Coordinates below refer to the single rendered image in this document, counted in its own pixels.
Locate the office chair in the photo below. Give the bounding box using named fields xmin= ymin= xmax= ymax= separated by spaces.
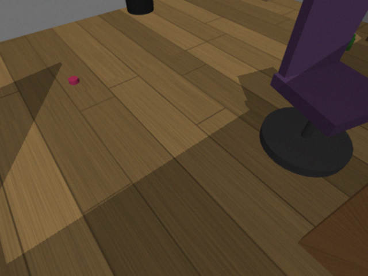
xmin=259 ymin=0 xmax=368 ymax=178

